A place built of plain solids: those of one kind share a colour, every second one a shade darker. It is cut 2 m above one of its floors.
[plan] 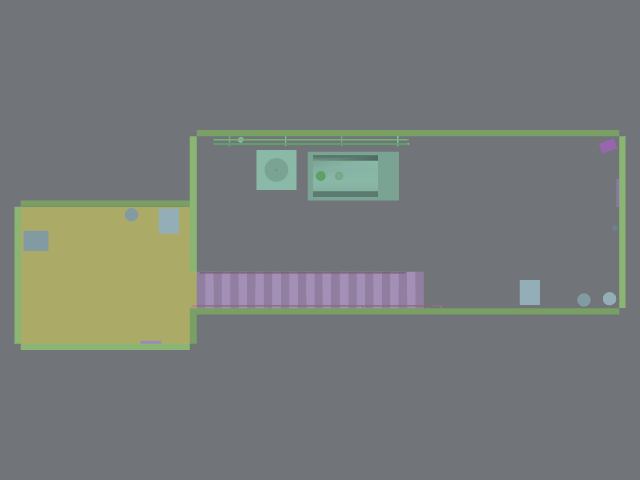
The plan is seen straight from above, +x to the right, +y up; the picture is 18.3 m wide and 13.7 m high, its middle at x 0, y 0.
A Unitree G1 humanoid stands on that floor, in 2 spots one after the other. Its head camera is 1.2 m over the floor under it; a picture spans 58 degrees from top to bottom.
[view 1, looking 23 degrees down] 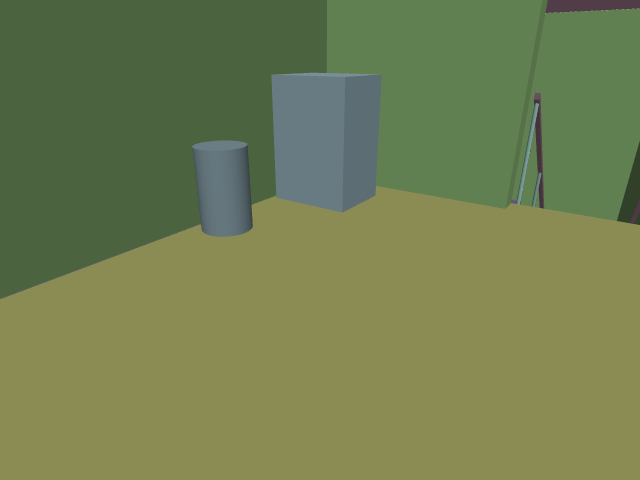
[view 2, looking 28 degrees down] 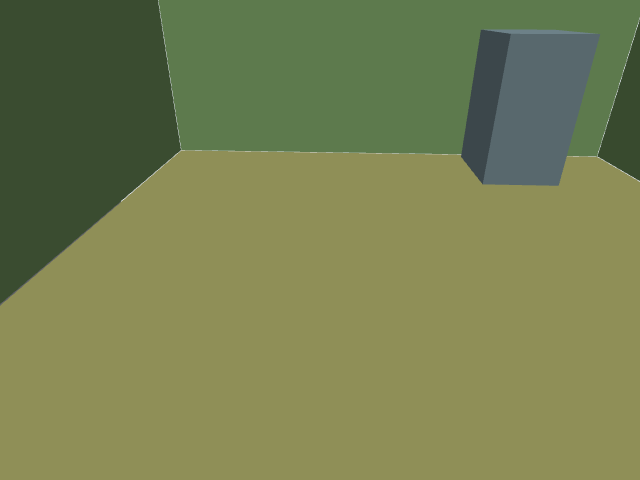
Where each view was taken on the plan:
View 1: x -7.49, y -1.62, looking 35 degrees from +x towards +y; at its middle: floor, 3.07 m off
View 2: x -4.52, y -1.41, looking -177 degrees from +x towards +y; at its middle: floor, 2.56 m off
